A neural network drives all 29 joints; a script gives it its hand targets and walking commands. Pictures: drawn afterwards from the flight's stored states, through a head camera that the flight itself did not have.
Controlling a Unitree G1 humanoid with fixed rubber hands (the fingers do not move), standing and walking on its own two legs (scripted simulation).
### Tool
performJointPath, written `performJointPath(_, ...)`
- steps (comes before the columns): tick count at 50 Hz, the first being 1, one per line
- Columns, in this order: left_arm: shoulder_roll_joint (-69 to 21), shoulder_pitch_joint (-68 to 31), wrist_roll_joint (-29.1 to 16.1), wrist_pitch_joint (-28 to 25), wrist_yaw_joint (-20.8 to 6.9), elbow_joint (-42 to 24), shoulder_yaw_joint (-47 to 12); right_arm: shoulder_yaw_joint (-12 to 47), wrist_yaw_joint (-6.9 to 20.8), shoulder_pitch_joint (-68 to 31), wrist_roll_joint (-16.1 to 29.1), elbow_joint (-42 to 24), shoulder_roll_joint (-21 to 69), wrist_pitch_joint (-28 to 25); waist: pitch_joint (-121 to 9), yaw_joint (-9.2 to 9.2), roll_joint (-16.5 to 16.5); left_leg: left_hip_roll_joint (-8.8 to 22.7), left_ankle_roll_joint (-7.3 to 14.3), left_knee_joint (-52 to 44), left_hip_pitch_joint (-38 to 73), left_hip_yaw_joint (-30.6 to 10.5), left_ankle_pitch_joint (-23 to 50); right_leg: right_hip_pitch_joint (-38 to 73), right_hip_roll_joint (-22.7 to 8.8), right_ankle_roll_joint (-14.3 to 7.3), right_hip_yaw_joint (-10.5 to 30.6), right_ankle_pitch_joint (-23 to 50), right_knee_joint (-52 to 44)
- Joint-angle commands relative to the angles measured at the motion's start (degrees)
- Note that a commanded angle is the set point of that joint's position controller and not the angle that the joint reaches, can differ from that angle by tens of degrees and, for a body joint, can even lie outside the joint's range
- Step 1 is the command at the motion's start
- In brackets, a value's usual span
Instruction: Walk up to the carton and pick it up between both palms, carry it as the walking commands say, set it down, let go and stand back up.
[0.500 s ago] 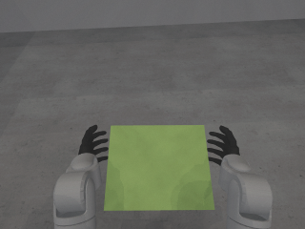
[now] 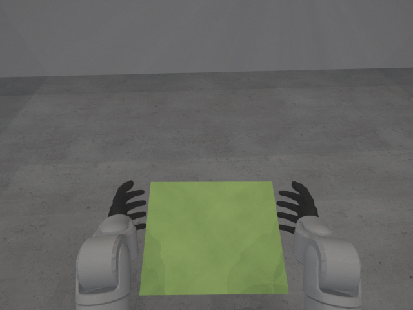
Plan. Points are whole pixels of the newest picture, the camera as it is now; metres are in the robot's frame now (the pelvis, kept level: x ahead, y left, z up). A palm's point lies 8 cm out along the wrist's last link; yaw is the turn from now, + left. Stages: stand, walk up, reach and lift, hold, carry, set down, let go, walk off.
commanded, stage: carry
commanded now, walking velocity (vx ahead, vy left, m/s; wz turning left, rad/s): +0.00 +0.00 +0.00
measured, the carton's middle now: (211, 239) +0.28 +0.00 +0.00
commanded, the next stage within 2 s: none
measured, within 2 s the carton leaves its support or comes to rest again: neither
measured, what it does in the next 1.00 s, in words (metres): shifts its weight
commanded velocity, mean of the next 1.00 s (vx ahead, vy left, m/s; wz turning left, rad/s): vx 0.00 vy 0.06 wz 0.18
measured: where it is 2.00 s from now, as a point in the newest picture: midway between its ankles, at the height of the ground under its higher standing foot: outside the picture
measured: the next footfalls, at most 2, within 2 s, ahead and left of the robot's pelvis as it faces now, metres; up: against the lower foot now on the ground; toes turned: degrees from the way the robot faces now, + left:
right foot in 1.32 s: -0.10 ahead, -0.07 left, +0.00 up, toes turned +8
left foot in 1.62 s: -0.18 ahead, +0.26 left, +0.00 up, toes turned +35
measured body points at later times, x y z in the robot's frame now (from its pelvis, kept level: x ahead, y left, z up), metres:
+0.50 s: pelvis -0.04 +0.00 +0.01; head -0.06 +0.00 +0.45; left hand +0.24 +0.16 +0.09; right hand +0.24 -0.16 +0.09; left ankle -0.08 +0.11 -0.73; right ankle -0.02 -0.10 -0.73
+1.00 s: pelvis -0.08 +0.02 -0.01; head -0.08 +0.03 +0.44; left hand +0.17 +0.20 +0.08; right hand +0.20 -0.12 +0.08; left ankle -0.08 +0.11 -0.73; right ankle -0.02 -0.10 -0.73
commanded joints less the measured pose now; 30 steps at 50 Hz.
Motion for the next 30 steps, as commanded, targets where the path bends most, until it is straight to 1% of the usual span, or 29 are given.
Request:
performJointPath(1,-55.8,-24.7,-24.3,-1.0,-16.1,-6.8,-38.0,36.8,15.2,-24.4,23.3,-6.0,55.4,-1.7,-16.3,-0.17,0.2,5.7,0.6,-1.4,2.6,-4.4,36.7,11.7,-6.1,-2.3,6.4,36.6,0.2)
performJointPath(8,-54.4,-25.5,-23.2,-2.5,-16.4,-4.1,-36.5,35.2,15.4,-24.9,22.1,-3.0,54.0,-3.3,-14.8,-0.16,-0.2,5.4,1.1,-2.9,1.0,-4.5,30.4,10.8,-6.1,-2.5,6.9,31.0,-1.5)
performJointPath(12,-54.7,-25.9,-22.9,-3.1,-16.4,-3.6,-36.3,35.0,15.5,-25.2,22.0,-2.6,54.3,-3.9,-13.9,-0.12,-0.2,5.3,1.2,-4.1,-0.1,-4.6,26.1,10.2,-6.0,-2.4,7.2,27.1,-2.9)
performJointPath(19,-53.2,-26.6,-21.1,-4.7,-16.6,0.1,-34.3,33.3,15.7,-26.0,20.8,0.7,52.8,-5.5,-12.4,-0.11,-0.1,5.1,1.4,-6.0,-1.8,-4.7,20.2,9.1,-5.8,-2.4,7.6,20.8,-5.5)
performJointPath(25,-51.9,-27.9,-19.6,-7.5,-16.6,3.5,-32.2,31.5,15.8,-27.3,19.8,3.8,51.4,-8.2,-12.4,-0.12,-0.3,5.0,1.3,-6.7,-2.8,-4.6,17.0,8.9,-6.0,-2.4,7.9,19.1,-6.9)
performJointPath(30,-51.7,-27.8,-19.3,-9.1,-16.3,3.7,-31.7,31.3,15.5,-27.2,19.8,3.9,51.0,-9.8,-13.4,-0.13,-0.5,5.0,1.3,-6.6,-2.8,-4.5,16.7,9.1,-6.2,-2.3,8.0,19.8,-7.2)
